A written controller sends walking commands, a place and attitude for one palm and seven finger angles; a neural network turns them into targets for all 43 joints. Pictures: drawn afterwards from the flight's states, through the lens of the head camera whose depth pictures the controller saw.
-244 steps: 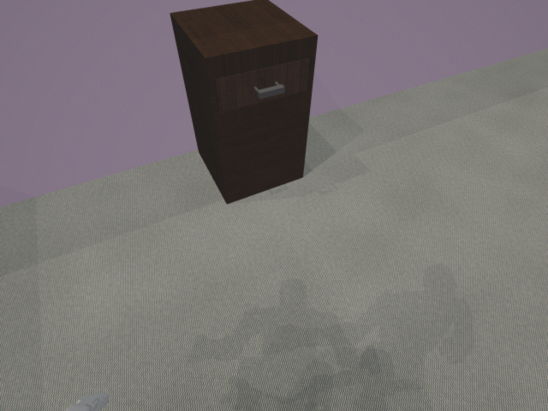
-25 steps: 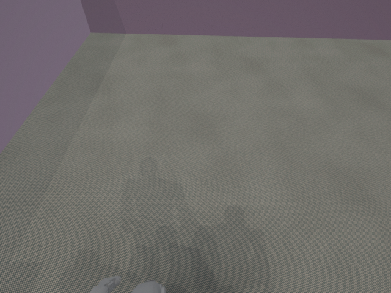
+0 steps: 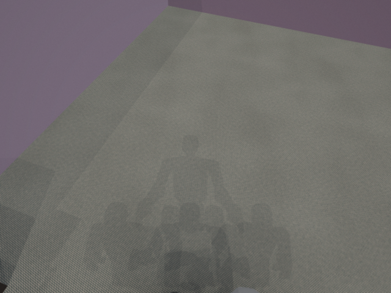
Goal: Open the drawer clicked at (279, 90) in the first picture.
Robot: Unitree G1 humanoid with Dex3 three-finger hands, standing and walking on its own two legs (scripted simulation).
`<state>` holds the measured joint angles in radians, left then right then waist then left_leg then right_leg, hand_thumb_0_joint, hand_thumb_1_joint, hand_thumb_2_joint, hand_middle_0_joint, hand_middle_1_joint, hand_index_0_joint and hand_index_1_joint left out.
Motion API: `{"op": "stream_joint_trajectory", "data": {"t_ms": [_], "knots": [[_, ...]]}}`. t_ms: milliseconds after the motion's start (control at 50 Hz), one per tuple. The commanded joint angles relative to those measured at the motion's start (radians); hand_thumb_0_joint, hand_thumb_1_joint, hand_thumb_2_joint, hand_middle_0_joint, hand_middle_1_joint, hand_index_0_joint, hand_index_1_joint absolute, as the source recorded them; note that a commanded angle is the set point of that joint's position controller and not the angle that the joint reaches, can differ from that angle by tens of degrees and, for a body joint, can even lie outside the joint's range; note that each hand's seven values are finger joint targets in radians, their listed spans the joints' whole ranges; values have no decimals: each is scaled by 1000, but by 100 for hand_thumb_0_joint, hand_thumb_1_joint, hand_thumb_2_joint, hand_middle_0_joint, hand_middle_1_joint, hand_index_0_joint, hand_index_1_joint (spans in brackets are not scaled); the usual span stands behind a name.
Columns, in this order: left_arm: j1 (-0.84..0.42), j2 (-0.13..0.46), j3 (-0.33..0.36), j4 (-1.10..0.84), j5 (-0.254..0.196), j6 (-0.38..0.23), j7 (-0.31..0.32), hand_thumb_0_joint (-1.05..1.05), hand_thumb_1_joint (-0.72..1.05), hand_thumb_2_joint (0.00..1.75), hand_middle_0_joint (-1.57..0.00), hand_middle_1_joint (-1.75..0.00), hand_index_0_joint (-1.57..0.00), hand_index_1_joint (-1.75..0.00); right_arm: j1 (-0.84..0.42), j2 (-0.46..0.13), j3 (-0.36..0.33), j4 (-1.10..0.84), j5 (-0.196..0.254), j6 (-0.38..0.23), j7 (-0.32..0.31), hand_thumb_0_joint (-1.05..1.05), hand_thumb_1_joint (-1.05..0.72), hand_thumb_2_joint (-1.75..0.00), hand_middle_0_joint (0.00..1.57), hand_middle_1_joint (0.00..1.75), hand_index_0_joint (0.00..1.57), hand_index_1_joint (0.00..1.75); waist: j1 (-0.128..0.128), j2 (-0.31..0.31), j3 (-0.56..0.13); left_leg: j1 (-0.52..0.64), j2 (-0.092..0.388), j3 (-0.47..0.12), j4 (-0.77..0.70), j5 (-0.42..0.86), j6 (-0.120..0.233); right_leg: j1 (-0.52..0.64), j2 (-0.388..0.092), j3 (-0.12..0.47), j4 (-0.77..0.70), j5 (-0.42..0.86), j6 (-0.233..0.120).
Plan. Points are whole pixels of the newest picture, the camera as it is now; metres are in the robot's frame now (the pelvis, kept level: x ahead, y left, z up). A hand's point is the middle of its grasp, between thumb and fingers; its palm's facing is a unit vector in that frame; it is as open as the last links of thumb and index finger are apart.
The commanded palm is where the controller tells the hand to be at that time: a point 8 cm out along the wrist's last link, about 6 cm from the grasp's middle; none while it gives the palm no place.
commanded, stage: turn to face it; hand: left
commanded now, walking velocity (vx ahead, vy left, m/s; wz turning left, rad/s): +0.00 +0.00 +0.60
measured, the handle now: out of the picture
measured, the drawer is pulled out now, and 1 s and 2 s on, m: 0.00 0.00 0.00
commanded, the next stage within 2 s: take the last steps up to it in 1.88 s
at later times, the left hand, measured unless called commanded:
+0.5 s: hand out of the picture -0.03 +0.13 -0.15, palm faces +0.35 -0.90 -0.28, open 7.3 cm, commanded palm none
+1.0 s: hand out of the picture -0.05 +0.18 -0.15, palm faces +0.60 -0.74 -0.30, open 7.4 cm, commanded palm none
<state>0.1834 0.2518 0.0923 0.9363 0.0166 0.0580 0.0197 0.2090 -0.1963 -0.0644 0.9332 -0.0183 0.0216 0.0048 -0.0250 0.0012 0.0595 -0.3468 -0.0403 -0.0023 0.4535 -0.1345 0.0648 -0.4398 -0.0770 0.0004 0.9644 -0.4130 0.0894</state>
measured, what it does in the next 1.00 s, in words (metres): steps on the spot, turning left: right foot, then left foot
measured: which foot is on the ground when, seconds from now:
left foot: down 0.00-0.16, up 0.18-0.62, down 0.64-1.00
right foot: up 0.00-0.14, down 0.16-0.64, up 0.66-1.00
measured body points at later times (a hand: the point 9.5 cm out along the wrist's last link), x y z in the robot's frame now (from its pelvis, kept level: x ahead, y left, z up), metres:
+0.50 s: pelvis -0.01 -0.07 +0.00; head +0.04 -0.08 +0.45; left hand -0.04 +0.18 -0.13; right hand +0.16 -0.30 -0.15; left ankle -0.08 +0.08 -0.67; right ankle +0.00 -0.16 -0.74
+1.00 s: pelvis -0.01 -0.06 -0.01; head +0.03 -0.05 +0.44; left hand -0.08 +0.22 -0.13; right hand +0.21 -0.21 -0.15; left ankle -0.08 +0.05 -0.74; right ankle +0.07 -0.16 -0.72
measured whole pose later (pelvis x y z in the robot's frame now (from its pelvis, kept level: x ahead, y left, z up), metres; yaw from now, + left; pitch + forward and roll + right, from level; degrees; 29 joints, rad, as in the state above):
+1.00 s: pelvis -0.01 -0.06 -0.01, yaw +38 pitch +0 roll +1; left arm 0.15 0.24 0.06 0.85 0.01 0.04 0.01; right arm 0.16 -0.24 -0.07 0.90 -0.02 0.05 0.01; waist -0.02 0.02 0.08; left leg -0.29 -0.04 -0.08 0.54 -0.25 0.00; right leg -0.36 -0.06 -0.02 0.74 -0.40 0.09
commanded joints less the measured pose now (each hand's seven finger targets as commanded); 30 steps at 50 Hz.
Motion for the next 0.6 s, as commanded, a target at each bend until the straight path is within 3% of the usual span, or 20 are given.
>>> {"op": "stream_joint_trajectory", "data": {"t_ms": [0,60,100,120,140,160,180,200,220,240,260,320,400,500,540,580], "knots": [[-12,52,3,-105,-4,-29,4,0,90,90,-20,-30,-20,-30,28,-222,-63,-64,-5,-2,-8,0,-90,-90,20,30,20,30,-17,137,-132,170,262,-370,-147,0,114,-27,26,3,-97,-28,-9],[42,49,1,-107,-10,-33,8,0,90,90,-20,-30,-20,-30,-11,-229,-71,-83,-8,8,-4,0,-90,-90,20,30,20,30,4,162,-141,90,228,-399,-130,-2,95,106,58,-8,-253,-17,-26],[131,72,7,-95,-10,-40,10,0,90,90,-20,-30,-20,-30,-59,-219,-73,-103,-1,14,2,0,-90,-90,20,30,20,30,50,144,-139,-28,174,-371,-84,-61,45,285,62,-23,-470,104,-39],[172,117,19,-91,-2,-47,16,0,90,90,-20,-30,-20,-30,-66,-175,-69,-116,5,19,6,0,-90,-90,20,30,20,30,73,23,-127,-180,96,-303,37,-193,-16,412,-40,63,-644,76,-77],[158,222,36,-117,19,-55,22,0,90,90,-20,-30,-20,-30,-46,-99,-59,-143,11,19,8,0,-90,-90,20,30,20,30,73,-303,-96,-364,-55,-83,346,-360,-108,432,-351,418,-803,-101,-194],[64,229,21,-151,6,-49,24,0,90,90,-20,-30,-20,-30,-61,-161,-69,-148,-8,18,9,0,-90,-90,20,30,20,30,52,-263,-51,-311,-9,-86,557,-396,-101,216,-437,410,-817,-98,-236],[-2,188,20,-165,3,-54,24,0,90,90,-20,-30,-20,-30,-71,-162,-71,-134,-11,29,13,0,-90,-90,20,30,20,30,21,-242,-2,-277,16,-100,658,-350,-97,117,-369,365,-815,-68,-218],[-48,155,8,-172,2,-54,22,0,90,90,-20,-30,-20,-30,-42,-158,-70,-115,-9,34,18,0,-90,-90,20,30,20,30,-12,-177,25,-270,37,-85,723,-292,-101,98,-315,259,-781,28,-193],[-74,117,-5,-171,3,-62,18,0,90,90,-20,-30,-20,-30,-24,-146,-63,-94,-11,35,25,0,-90,-90,20,30,20,30,-27,-150,50,-267,52,-55,761,-228,-115,121,-255,130,-726,185,-178],[-55,100,-11,-167,4,-70,16,0,90,90,-20,-30,-20,-30,-6,-135,-58,-83,-8,33,27,0,-90,-90,20,30,20,30,-28,-146,25,-276,51,-33,770,-200,-129,195,-223,52,-675,345,-173],[-16,97,-13,-156,3,-75,15,0,90,90,-20,-30,-20,-30,-6,-130,-54,-80,-5,31,27,0,-90,-90,20,30,20,30,-12,-155,-11,-282,53,-19,763,-197,-139,269,-221,12,-639,474,-174],[91,113,-10,-120,5,-76,16,0,90,90,-20,-30,-20,-30,-67,-124,-45,-92,-2,37,26,0,-90,-90,20,30,20,30,33,-162,-46,-278,66,9,705,-222,-156,377,-241,-26,-595,672,-179],[145,138,-5,-98,10,-69,15,0,90,90,-20,-30,-20,-30,-141,-121,-32,-101,1,38,25,0,-90,-90,20,30,20,30,65,-193,-60,-252,77,43,589,-280,-156,444,-271,-56,-573,733,-196],[155,171,8,-81,15,-57,13,0,90,90,-20,-30,-20,-30,-185,-113,-12,-114,7,24,26,0,-90,-90,20,30,20,30,89,-233,-89,-115,73,102,334,-317,-127,444,-300,-93,-522,762,-203],[146,186,15,-76,14,-53,10,0,90,90,-20,-30,-20,-30,-162,-116,-11,-114,9,17,23,0,-90,-90,20,30,20,30,80,-246,-105,-36,59,132,217,-282,-110,426,-304,-121,-481,762,-187],[121,187,20,-75,2,-49,4,0,90,90,-20,-30,-20,-30,-77,-155,-22,-101,2,6,20,0,-90,-90,20,30,20,30,25,-192,-148,148,59,134,-5,-97,-87,348,-280,-185,-336,697,-127]]}}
